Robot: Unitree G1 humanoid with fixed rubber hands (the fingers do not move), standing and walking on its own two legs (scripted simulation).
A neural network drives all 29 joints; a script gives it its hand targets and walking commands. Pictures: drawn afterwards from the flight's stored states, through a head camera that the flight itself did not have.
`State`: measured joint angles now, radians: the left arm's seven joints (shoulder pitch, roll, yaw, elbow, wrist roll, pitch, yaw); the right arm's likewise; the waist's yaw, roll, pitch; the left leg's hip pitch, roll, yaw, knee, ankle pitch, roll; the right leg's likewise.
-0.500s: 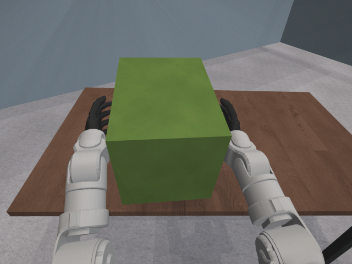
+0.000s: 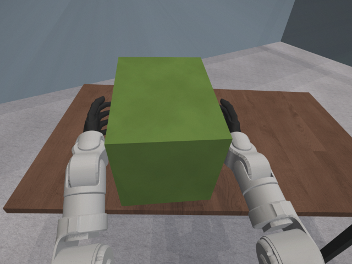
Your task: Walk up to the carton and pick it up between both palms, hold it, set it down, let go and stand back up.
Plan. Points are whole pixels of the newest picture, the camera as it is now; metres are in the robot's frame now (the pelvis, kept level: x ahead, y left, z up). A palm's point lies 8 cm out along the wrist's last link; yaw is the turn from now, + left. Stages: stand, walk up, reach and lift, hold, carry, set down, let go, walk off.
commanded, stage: hold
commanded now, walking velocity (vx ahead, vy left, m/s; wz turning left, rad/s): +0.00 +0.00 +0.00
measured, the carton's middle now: (163, 127) +0.40 +0.01 +0.15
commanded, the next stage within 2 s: none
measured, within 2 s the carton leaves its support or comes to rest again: neither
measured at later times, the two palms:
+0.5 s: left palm (93, 131) +0.36 +0.16 +0.18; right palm (229, 132) +0.35 -0.14 +0.17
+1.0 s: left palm (94, 132) +0.36 +0.16 +0.17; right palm (230, 132) +0.35 -0.14 +0.17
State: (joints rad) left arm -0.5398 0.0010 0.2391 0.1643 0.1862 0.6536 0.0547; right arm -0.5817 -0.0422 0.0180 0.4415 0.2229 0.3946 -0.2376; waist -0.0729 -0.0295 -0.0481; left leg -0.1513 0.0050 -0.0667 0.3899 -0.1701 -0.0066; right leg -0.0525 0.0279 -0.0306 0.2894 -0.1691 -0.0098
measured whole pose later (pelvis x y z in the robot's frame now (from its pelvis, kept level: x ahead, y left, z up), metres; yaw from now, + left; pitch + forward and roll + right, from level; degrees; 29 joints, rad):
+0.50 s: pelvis +0.00 +0.00 +0.00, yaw +0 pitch -4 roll -1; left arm -0.56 0.00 0.25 0.20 0.19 0.65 0.05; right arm -0.60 -0.04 0.01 0.47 0.22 0.39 -0.24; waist -0.07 -0.03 -0.06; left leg -0.15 0.00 -0.07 0.38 -0.17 0.00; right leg -0.05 0.03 -0.03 0.29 -0.17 -0.01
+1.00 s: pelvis +0.00 +0.00 +0.00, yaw +0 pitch -4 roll -1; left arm -0.55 0.00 0.24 0.18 0.19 0.65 0.05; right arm -0.59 -0.04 0.02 0.45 0.22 0.39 -0.24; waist -0.07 -0.03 -0.05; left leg -0.15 0.00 -0.07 0.39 -0.17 -0.01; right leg -0.05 0.03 -0.03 0.29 -0.17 -0.01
